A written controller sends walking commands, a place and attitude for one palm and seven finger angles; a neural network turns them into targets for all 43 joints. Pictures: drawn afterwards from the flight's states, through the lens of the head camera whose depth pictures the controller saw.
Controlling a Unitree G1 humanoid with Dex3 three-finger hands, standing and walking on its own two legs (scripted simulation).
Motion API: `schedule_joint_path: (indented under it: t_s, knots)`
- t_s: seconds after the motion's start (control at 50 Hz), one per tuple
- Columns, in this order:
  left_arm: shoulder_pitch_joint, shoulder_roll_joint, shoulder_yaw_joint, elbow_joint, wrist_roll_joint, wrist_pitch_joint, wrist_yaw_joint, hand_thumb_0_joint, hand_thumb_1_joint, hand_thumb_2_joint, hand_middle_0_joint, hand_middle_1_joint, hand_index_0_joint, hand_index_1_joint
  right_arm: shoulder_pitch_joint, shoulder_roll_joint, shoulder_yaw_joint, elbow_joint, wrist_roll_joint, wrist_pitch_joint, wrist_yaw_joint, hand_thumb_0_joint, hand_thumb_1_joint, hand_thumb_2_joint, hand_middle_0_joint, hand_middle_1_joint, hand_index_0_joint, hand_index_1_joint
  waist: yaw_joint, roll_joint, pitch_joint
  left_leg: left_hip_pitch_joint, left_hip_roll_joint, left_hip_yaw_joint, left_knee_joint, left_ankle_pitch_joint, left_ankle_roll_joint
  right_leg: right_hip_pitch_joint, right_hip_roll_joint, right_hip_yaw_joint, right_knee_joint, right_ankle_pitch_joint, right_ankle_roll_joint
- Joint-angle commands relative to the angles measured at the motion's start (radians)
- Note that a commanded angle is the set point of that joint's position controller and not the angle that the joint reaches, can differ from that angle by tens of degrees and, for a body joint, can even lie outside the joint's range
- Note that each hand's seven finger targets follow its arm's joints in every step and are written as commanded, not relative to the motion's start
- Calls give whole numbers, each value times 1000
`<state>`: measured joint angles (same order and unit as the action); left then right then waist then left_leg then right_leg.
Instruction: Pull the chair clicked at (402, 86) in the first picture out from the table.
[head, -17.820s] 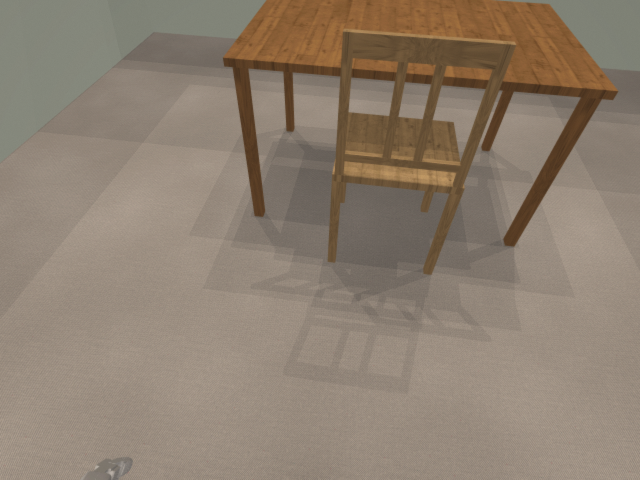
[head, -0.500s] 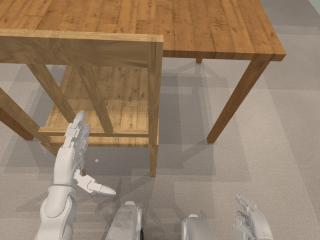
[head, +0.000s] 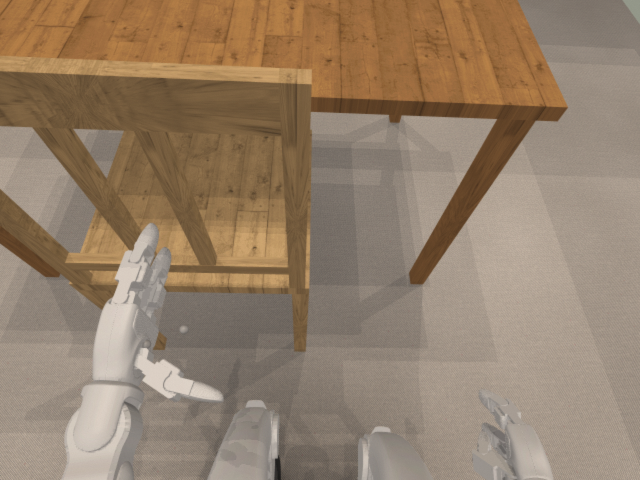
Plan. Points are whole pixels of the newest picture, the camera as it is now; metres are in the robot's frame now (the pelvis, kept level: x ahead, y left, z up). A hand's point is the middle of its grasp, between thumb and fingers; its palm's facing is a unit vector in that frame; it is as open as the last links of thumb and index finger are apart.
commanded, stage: aim the fingers beside a spindle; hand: left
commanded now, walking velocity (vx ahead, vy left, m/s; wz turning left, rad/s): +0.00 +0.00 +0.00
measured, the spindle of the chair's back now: (111, 207) +0.43 +0.29 +0.03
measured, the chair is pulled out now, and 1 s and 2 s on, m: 0.00 0.00 0.00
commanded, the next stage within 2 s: none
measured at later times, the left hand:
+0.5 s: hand (178, 321) +0.29 +0.18 +0.02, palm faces +0.04 -1.00 -0.04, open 16.9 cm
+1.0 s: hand (195, 332) +0.28 +0.15 +0.04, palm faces -0.02 -1.00 -0.01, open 16.9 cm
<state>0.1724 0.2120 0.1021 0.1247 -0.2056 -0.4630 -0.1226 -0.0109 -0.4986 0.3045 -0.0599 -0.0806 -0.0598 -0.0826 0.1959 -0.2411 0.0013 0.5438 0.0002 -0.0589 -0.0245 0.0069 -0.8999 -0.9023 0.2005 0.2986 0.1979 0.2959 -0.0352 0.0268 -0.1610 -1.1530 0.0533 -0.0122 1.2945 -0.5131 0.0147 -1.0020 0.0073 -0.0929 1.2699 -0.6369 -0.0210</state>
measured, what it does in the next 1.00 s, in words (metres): stands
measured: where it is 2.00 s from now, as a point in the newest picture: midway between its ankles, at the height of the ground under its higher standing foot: outside the picture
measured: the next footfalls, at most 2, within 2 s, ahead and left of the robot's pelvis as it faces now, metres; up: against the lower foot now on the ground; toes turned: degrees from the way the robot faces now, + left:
none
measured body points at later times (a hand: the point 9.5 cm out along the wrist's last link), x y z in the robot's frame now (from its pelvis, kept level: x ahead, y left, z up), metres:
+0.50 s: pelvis +0.00 +0.00 +0.00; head +0.10 +0.01 +0.44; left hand +0.28 +0.23 +0.02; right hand +0.16 -0.24 -0.10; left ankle +0.05 +0.11 -0.62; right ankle -0.01 -0.11 -0.62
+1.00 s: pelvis +0.00 +0.00 +0.00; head +0.11 +0.02 +0.44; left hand +0.27 +0.21 +0.04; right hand +0.17 -0.24 -0.10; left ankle +0.05 +0.11 -0.62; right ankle -0.01 -0.11 -0.62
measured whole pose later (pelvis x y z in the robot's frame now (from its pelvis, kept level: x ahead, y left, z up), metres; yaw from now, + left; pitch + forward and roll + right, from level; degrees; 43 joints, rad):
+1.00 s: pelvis +0.00 +0.00 +0.00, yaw +0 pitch +21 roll -3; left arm 0.20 0.20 0.06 0.06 -0.20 -0.46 -0.11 -0.01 -0.50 0.30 -0.06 -0.08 -0.06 -0.08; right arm 0.20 -0.23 0.00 0.54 0.00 -0.07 -0.03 0.01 -0.90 -0.90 0.20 0.30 0.20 0.30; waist -0.04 0.03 -0.16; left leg -1.15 0.05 -0.01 1.29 -0.51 0.02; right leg -1.00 0.01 -0.09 1.27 -0.63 -0.02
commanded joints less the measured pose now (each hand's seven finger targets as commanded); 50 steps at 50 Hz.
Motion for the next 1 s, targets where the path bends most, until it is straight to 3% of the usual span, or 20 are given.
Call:
schedule_joint_path:
  t_s: [0.0,0.04,0.08,0.14,0.22,0.26,0.36,0.4,0.48,0.54,0.56,0.58,0.66,0.72,0.76,0.82,0.88,0.94,0.96,0.98]
  knots:
    - [-161,123,73,-164,0,-98,19,0,-500,300,-60,-80,-60,-80,-9,-129,-49,-97,-4,-43,-1,0,-900,-900,200,300,200,300,-25,49,-305,362,-18,-45,-151,277,11,27,21,38,-177,307,-3]
    - [-131,100,70,-15,-1,-50,-6,0,-500,300,-60,-80,-60,-80,-6,-142,-52,-94,3,-31,1,0,-900,-900,200,300,200,300,-33,-20,-240,274,-25,-34,-142,194,13,23,23,44,-192,266,1]
    - [-127,85,66,64,-13,-7,-41,0,-500,300,-60,-80,-60,-80,-7,-150,-52,-105,12,-22,0,0,-900,-900,200,300,200,300,-27,-55,-235,232,-32,-24,-133,161,17,37,20,55,-201,251,3]
    - [-158,95,64,-35,-35,0,-71,0,-500,300,-60,-80,-60,-80,-16,-150,-58,-136,18,-24,-4,0,-900,-900,200,300,200,300,-2,-14,-329,279,-33,-19,-140,203,19,89,14,64,-195,294,0]
    - [-189,166,98,-332,-40,-85,-22,0,-500,300,-60,-80,-60,-80,-14,-128,-58,-151,7,-46,-6,0,-900,-900,200,300,200,300,23,86,-468,441,-22,-26,-154,359,17,128,15,60,-180,400,-5]
    - [-160,208,134,-364,-26,-114,22,0,-500,300,-60,-80,-60,-80,-7,-127,-55,-136,-1,-52,-7,0,-900,-900,200,300,200,300,21,96,-449,453,-19,-36,-158,383,14,106,20,50,-172,392,-7]
    - [-99,101,83,-19,2,-56,19,0,-500,300,-60,-80,-60,-80,-10,-136,-49,-92,1,-34,4,0,-900,-900,200,300,200,300,-33,-20,-216,269,-24,-36,-147,191,14,9,25,41,-194,255,1]
    - [-85,47,36,67,-6,-16,-26,0,-500,300,-60,-80,-60,-80,-14,-148,-51,-110,13,-25,5,0,-900,-900,200,300,200,300,-32,-65,-199,226,-32,-27,-143,128,14,10,21,47,-204,210,4]
    - [-156,53,5,-60,-34,-10,-77,0,-500,300,-60,-80,-60,-80,-11,-150,-58,-143,21,-31,-3,0,-900,-900,200,300,200,300,-17,-19,-316,293,-31,-26,-142,184,22,62,14,59,-204,266,1]
    - [-201,141,48,-344,-27,-89,-27,0,-500,300,-60,-80,-60,-80,-12,-133,-61,-155,9,-53,-9,0,-900,-900,200,300,200,300,17,101,-459,459,-20,-38,-159,324,16,78,12,51,-180,337,-8]
    - [-196,190,84,-412,-19,-113,7,0,-500,300,-60,-80,-60,-80,-5,-133,-58,-149,4,-58,-10,0,-900,-900,200,300,200,300,27,124,-477,486,-17,-48,-165,362,11,74,17,45,-166,341,-13]
    - [-162,176,77,-441,-8,-128,35,0,-500,300,-60,-80,-60,-80,-5,-122,-55,-146,-1,-61,-8,0,-900,-900,200,300,200,300,32,155,-481,524,-15,-49,-175,390,6,58,15,41,-163,343,-15]
    - [-100,161,114,-172,33,-95,95,0,-500,300,-60,-80,-60,-80,-12,-122,-47,-105,-9,-39,6,0,-900,-900,200,300,200,300,-5,46,-297,363,-18,-51,-164,282,8,19,24,30,-169,289,-7]
    - [-109,54,39,77,26,-12,36,0,-500,300,-60,-80,-60,-80,-21,-140,-44,-108,6,-12,13,0,-900,-900,200,300,200,300,-35,-61,-173,221,-34,-33,-151,108,11,-11,24,36,-198,188,2]
    - [-114,29,19,124,-4,25,-24,0,-500,300,-60,-80,-60,-80,-16,-152,-45,-126,24,-8,7,0,-900,-900,200,300,200,300,-27,-97,-192,207,-39,-24,-151,96,18,36,22,55,-223,179,1]
    - [-170,62,14,-68,-34,0,-76,0,-500,300,-60,-80,-60,-80,-18,-150,-56,-156,23,-20,-3,0,-900,-900,200,300,200,300,-6,-21,-352,286,-36,-18,-142,195,23,104,12,68,-207,288,0]
    - [-229,167,63,-397,-34,-100,-32,0,-500,300,-60,-80,-60,-80,-10,-133,-59,-157,8,-51,-13,0,-900,-900,200,300,200,300,26,120,-506,479,-22,-35,-157,352,16,111,14,58,-181,367,-10]
    - [-132,176,83,-440,-15,-145,49,0,-500,300,-60,-80,-60,-80,-5,-112,-49,-128,-4,-64,-7,0,-900,-900,200,300,200,300,25,146,-453,525,-16,-46,-176,417,5,72,16,40,-174,370,-14]
    - [-115,215,133,-370,0,-136,73,0,-500,300,-60,-80,-60,-80,-4,-118,-51,-113,-8,-58,-6,0,-900,-900,200,300,200,300,14,100,-415,477,-13,-52,-168,412,9,71,20,38,-170,377,-11]
    - [-90,174,122,-277,12,-123,81,0,-500,300,-60,-80,-60,-80,-11,-114,-50,-105,-8,-50,-1,0,-900,-900,200,300,200,300,3,68,-356,428,-17,-47,-161,374,8,56,22,35,-167,367,-6]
